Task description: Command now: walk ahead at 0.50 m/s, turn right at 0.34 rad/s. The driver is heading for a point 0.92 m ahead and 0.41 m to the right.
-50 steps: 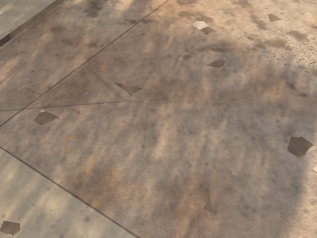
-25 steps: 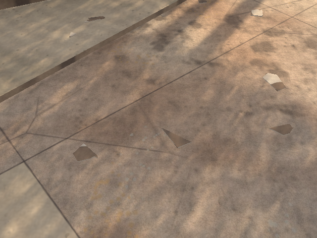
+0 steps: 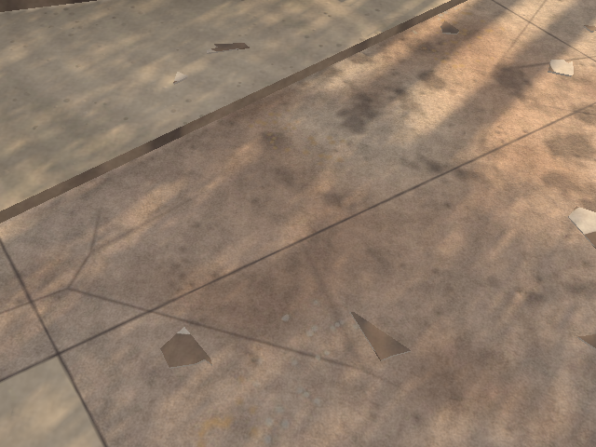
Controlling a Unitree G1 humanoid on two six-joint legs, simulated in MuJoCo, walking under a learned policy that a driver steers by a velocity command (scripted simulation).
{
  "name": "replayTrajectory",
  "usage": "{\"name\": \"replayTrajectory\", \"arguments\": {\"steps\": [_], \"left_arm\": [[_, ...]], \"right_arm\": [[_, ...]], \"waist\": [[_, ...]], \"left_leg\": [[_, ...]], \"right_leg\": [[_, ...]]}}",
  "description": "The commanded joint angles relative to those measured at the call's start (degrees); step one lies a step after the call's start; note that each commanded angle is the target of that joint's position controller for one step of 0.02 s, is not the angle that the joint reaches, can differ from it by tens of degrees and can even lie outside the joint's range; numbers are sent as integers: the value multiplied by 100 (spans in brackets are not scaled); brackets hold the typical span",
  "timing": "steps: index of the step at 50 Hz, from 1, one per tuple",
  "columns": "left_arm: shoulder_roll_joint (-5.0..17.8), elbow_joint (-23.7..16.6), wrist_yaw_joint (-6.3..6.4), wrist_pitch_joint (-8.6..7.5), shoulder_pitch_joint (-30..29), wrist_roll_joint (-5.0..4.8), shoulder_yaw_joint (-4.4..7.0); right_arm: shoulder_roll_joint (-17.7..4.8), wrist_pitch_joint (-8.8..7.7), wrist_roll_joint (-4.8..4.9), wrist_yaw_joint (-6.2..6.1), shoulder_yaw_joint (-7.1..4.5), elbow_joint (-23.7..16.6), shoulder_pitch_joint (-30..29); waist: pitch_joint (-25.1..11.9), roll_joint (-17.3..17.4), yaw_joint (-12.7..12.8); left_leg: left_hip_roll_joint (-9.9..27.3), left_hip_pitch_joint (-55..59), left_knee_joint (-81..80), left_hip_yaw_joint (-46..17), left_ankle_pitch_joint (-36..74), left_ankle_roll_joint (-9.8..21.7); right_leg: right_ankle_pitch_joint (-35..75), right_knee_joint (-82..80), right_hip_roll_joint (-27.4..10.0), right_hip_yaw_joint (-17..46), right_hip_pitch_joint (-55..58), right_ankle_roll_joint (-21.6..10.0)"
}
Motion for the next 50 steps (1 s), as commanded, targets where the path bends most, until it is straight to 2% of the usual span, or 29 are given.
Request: {"name": "replayTrajectory", "arguments": {"steps": [1,2,4,8,11,15,17,18,19,20,21,22,23,24,25,26,29,32,35,38,41,43,44,45,46,47,48,49,50], "left_arm": [[428,-469,31,58,-106,15,150],[285,-465,31,131,-71,9,127],[199,-555,46,214,-230,31,128],[79,-771,-48,200,-801,86,84],[9,-993,-169,186,-1402,108,22],[149,-1278,-278,209,-1810,103,44],[307,-1337,-295,226,-1590,103,130],[471,-1247,-282,235,-1073,82,233],[784,-1009,-228,243,-160,58,421],[1384,-829,-101,299,681,42,643],[1953,-931,-95,231,382,30,679],[1428,-1106,-146,136,532,65,525],[1104,-1048,-160,52,370,103,434],[918,-1093,-147,17,47,74,375],[692,-1175,-122,22,-361,91,308],[570,-1297,-88,21,-582,173,256],[674,-1347,5,-11,-557,158,282],[819,-1273,115,3,-299,106,326],[822,-1215,159,58,-68,76,332],[819,-1120,172,110,214,41,342],[798,-1126,204,168,226,58,353],[656,-1210,196,191,54,77,310],[363,-1324,166,169,-27,131,197],[13,-1450,180,123,652,38,93],[310,-1480,182,93,813,-16,86],[773,-1447,173,118,383,-34,209],[835,-1532,171,155,-59,25,230],[770,-1615,153,164,-302,97,242],[682,-1643,123,189,-321,94,259]], "right_arm": [[-582,-134,-9,-10,-222,-3,420],[-584,-191,-31,-20,-242,45,332],[-651,-259,-69,-68,-284,154,290],[-818,-244,-66,-177,-351,355,455],[-1013,-188,-6,-223,-420,478,663],[-1187,-47,136,-228,-505,648,846],[-1362,37,185,-241,-550,657,773],[-1427,93,214,-246,-559,644,691],[-1361,129,238,-248,-517,623,641],[-1090,88,84,-267,-403,516,773],[-256,-81,-96,-208,-143,199,1282],[-768,-295,151,-146,-196,142,586],[-980,-392,337,-114,-252,16,124],[-912,-444,232,-156,-224,47,76],[-952,-438,62,-200,-263,123,104],[-997,-374,15,-195,-301,150,228],[-810,-197,-46,-185,-276,111,213],[-607,-159,-64,-171,-185,-67,-392],[-508,-205,1,-84,-120,-193,-985],[-640,-273,76,2,-146,-312,-1314],[-844,-355,94,56,-227,-307,-1156],[-1016,-412,66,17,-343,-114,-369],[-1263,-439,-45,-26,-426,-30,404],[-1741,-378,-145,-56,-551,105,1165],[-1469,-323,3,-5,-493,190,1273],[-1026,-282,55,-32,-369,111,981],[-874,-223,25,-60,-308,70,687],[-765,-192,-13,-67,-262,105,461],[-658,-198,-45,-80,-217,136,330]], "waist": [[-430,997,-199],[-351,896,-114],[-168,685,-46],[49,519,-172],[248,407,-394],[390,429,-472],[116,578,-261],[-219,611,56],[-704,479,542],[-1202,-253,799],[-1735,-1612,2],[-2171,-745,499],[-1381,-475,515],[-977,-59,280],[-684,30,34],[-620,-91,-164],[-486,-31,-283],[-272,-84,-103],[-171,-283,152],[-128,-345,278],[-169,-517,133],[-484,-600,-311],[-1184,-301,-688],[-2103,1144,-594],[-2135,1936,-555],[-1321,1227,-660],[-772,772,-639],[-375,586,-523],[-221,693,-375]], "left_leg": [[1462,1437,-1927,-1442,348,980],[1469,1239,-2099,-1216,584,1013],[1472,1157,-2283,-751,986,1025],[1350,1392,-2354,66,1221,885],[1447,1620,-2373,423,1189,812],[1655,2364,-1981,652,1615,663],[1645,2568,-1252,813,3410,539],[1540,2530,-440,939,4347,435],[1274,2120,814,1118,4526,235],[993,691,2686,1157,2635,-103],[-245,-1722,4566,273,-2300,-457],[-219,-2330,5018,-881,-2306,-318],[13,-2781,4899,-852,-1759,-155],[278,-2570,4437,-867,-1264,-64],[457,-2130,3928,-876,-957,-79],[563,-1699,3688,-928,-749,-96],[502,-1403,2950,-776,-412,-304],[314,-1417,1697,-697,655,-484],[18,-1005,493,-632,1558,-507],[-114,-843,-22,-742,1606,-437],[-156,-582,-317,-835,992,-245],[-178,543,-633,-685,869,15],[498,1926,-449,-1250,749,354],[1823,4130,-635,-3483,-262,1211],[2309,4333,-1211,-5004,-1560,1422],[2111,3649,-1358,-4337,-2098,1189],[1880,2880,-1419,-3482,-1573,995],[1648,2187,-1571,-2879,-932,936],[1470,1767,-1708,-2411,-460,875]], "right_leg": [[690,226,-494,320,-1420,4],[850,180,-490,307,-1332,46],[1221,-72,-488,385,-1507,111],[2332,-1374,-414,294,-1663,113],[2643,-2201,-331,-31,-1566,1],[1977,-2730,-223,-308,-1649,-289],[1383,-2787,118,-662,-1062,-516],[1220,-2874,403,-868,-335,-662],[1507,-3217,750,-960,988,-867],[1731,-3383,92,307,2662,-1216],[544,-4212,-1216,3720,4235,-2328],[-40,-5030,-1496,4594,4427,-2334],[350,-5081,-1397,3842,3958,-2069],[875,-4997,-1162,3173,3163,-1874],[1492,-4997,-928,2571,2361,-1726],[1931,-5103,-786,2266,1846,-1685],[2778,-5312,-588,1758,1217,-1721],[2836,-5326,-311,1340,987,-1516],[2279,-5238,-125,1239,850,-1286],[1966,-4955,-289,1628,1145,-1229],[1990,-4455,-460,2128,1594,-1109],[2525,-3767,-201,2104,1504,-892],[2292,-2502,109,1767,977,-684],[543,-467,936,959,-964,-219],[-996,535,744,893,-2026,-130],[-517,958,422,934,-2357,-92],[-83,958,222,678,-2282,-67],[231,696,58,626,-2136,-64],[433,473,-108,631,-1903,-76]]}}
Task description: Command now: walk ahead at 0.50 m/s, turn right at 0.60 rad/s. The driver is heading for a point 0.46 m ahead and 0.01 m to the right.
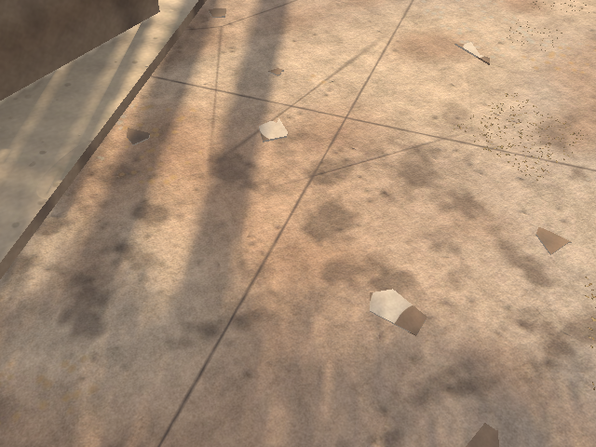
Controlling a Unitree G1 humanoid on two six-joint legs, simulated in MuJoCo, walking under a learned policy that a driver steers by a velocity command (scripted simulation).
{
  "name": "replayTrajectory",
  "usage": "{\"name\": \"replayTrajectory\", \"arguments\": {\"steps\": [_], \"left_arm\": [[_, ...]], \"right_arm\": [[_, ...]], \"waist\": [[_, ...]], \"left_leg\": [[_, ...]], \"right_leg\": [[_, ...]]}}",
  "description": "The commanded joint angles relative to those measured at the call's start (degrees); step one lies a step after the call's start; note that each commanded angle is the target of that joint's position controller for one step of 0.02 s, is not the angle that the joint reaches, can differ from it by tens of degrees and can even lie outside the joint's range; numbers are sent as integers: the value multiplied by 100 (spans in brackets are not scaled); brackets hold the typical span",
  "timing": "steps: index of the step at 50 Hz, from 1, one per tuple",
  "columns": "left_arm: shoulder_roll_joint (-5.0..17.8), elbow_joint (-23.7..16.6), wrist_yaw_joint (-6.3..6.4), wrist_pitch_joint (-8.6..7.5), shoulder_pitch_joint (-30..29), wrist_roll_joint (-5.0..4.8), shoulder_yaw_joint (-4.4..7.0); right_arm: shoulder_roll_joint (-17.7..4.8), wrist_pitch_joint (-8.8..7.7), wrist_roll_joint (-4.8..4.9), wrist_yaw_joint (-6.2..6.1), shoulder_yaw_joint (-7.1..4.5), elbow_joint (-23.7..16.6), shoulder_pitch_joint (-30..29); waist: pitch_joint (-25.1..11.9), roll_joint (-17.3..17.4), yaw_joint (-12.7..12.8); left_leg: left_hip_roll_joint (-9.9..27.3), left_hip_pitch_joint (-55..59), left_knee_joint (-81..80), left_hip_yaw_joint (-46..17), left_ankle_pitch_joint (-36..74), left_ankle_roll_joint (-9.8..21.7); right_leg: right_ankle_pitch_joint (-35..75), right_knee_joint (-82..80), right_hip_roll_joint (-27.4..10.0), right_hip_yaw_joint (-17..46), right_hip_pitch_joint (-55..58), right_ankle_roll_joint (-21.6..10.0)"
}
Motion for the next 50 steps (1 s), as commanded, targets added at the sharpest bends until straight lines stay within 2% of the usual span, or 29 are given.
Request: {"name": "replayTrajectory", "arguments": {"steps": [1,3,6,10,12,15,17,18,19,20,21,22,23,24,25,26,29,31,33,37,40,41,42,43,44,45,47,48,50], "left_arm": [[573,-637,-49,-45,-277,-7,189],[365,-695,-68,16,-316,-20,143],[282,-810,-84,26,-594,26,102],[104,-912,-207,-73,-1225,33,7],[17,-1016,-270,-117,-1600,31,-45],[110,-1196,-343,-147,-1937,17,-34],[298,-1208,-356,-151,-1735,66,50],[475,-1071,-341,-143,-1172,93,156],[756,-792,-289,-123,-277,88,316],[1231,-606,-177,-65,707,101,461],[1630,-618,-166,-96,572,117,444],[1093,-690,-194,-143,578,141,307],[916,-640,-206,-190,215,182,217],[742,-605,-216,-223,-133,159,161],[570,-606,-225,-237,-447,156,120],[468,-617,-222,-250,-636,186,85],[507,-464,-183,-342,-880,201,94],[558,-349,-120,-332,-994,202,104],[593,-219,-72,-284,-897,214,107],[617,116,-60,-189,-677,181,86],[491,278,-40,-128,-768,94,34],[351,355,-33,-151,-466,181,-8],[177,458,-36,-196,222,308,-55],[62,580,13,-152,339,307,-108],[200,556,49,-59,109,239,-86],[232,556,82,52,-22,186,-70],[347,637,115,263,-119,196,-46],[434,686,119,312,-180,209,-27],[418,795,129,305,-228,216,-22]], "right_arm": [[-539,-7,-33,-52,-136,-122,325],[-619,-57,10,-53,-170,-22,339],[-849,-72,-4,-69,-242,129,425],[-973,3,41,-80,-244,302,586],[-1066,51,95,-64,-252,435,836],[-1232,150,208,-39,-289,623,1086],[-1382,218,260,-59,-316,699,1072],[-1429,256,276,-81,-312,730,1012],[-1311,270,252,-112,-248,741,1032],[-980,230,58,-127,-98,580,1048],[-313,107,23,-32,136,466,1724],[-956,6,219,13,-22,545,1163],[-1085,-24,343,24,-68,334,644],[-984,-24,252,-22,-41,351,541],[-962,12,130,-57,-62,401,544],[-925,95,122,-61,-69,465,725],[-597,311,69,-106,-3,568,971],[-459,341,2,-123,60,507,725],[-422,322,-1,-89,100,468,399],[-592,310,16,-25,61,378,-19],[-720,280,-76,-2,-16,475,203],[-998,269,-110,-44,-79,477,242],[-1239,289,-153,-91,-98,399,65],[-761,374,-120,-102,5,457,69],[-489,436,-64,-80,84,475,-2],[-456,483,-41,-52,100,511,-142],[-556,510,-7,14,86,429,-579],[-586,495,-1,32,74,423,-635],[-614,440,6,28,59,541,-550]], "waist": [[-56,887,-205],[4,867,-162],[26,640,-190],[151,517,-432],[270,479,-575],[425,547,-578],[210,732,-312],[-164,784,75],[-685,712,525],[-1450,47,873],[-2242,-1250,254],[-2295,-519,643],[-1360,-473,562],[-937,-124,312],[-659,-64,104],[-603,-123,-105],[-547,-99,-399],[-466,-174,-400],[-517,-257,-230],[-506,-258,-61],[-524,-144,-293],[-626,226,-191],[-947,866,260],[-1216,1260,152],[-1149,1225,75],[-1083,1176,112],[-684,947,174],[-520,800,116],[-560,588,37]], "left_leg": [[1661,1386,-1674,-1836,-311,847],[1637,1225,-1893,-1318,166,935],[1713,1410,-2022,-754,871,1032],[1486,1527,-2017,63,1324,856],[1531,1664,-2034,208,1316,839],[1783,2205,-1866,215,1750,816],[1848,2496,-1292,336,3374,720],[1746,2446,-559,527,4294,600],[1523,1922,519,763,4441,422],[1254,457,2352,847,2412,175],[203,-1560,4237,210,-2353,-105],[318,-1964,4782,-648,-2445,-84],[527,-2252,4808,-533,-2064,-80],[756,-2074,4421,-474,-1667,-104],[873,-1833,4064,-444,-1455,-165],[942,-1412,3907,-465,-1304,-211],[855,-852,3173,-370,-835,-415],[814,-694,2275,-320,-241,-457],[696,-458,1485,-246,543,-431],[534,-251,674,-319,866,-301],[393,456,-268,-243,1397,-14],[775,989,-401,-625,3291,135],[1410,1800,-88,-1214,4545,615],[1710,1922,-120,-1597,4250,1153],[1694,1757,-277,-1752,3470,1245],[1596,1581,-397,-1781,2540,1145],[1219,871,-507,-1437,1116,731],[1007,705,-466,-1163,904,541],[824,849,-276,-912,1375,424]], "right_leg": [[514,148,-772,163,-1668,38],[693,-101,-844,50,-1681,92],[1311,-735,-908,33,-1934,202],[2399,-2152,-783,-278,-1581,137],[2478,-2715,-665,-479,-1388,64],[1981,-3256,-534,-618,-1360,-125],[1466,-3508,-274,-833,-799,-336],[1545,-3749,-71,-980,78,-485],[1929,-3940,94,-1016,1510,-649],[2367,-3642,-915,316,3403,-984],[1417,-4326,-2403,3282,4777,-1982],[1730,-4719,-2439,3475,4523,-1920],[3075,-4692,-2232,2334,3777,-1714],[4184,-4647,-1930,1536,3018,-1525],[4662,-4735,-1701,1040,2396,-1406],[4868,-4921,-1584,755,1912,-1357],[5460,-5276,-1477,201,1188,-1425],[5496,-5304,-1289,-219,1008,-1306],[5311,-5282,-1136,-454,1065,-1171],[4682,-5046,-1303,-264,1439,-1063],[3727,-4365,-1110,-175,1415,-729],[3003,-4012,-769,-307,1276,-423],[1503,-3655,-347,-472,758,-102],[363,-3378,-245,-502,661,148],[57,-3375,-271,-442,608,216],[174,-3544,-327,-402,630,213],[698,-4133,-386,-358,980,120],[770,-4225,-390,-371,1018,68],[1115,-4277,-413,-353,1145,38]]}}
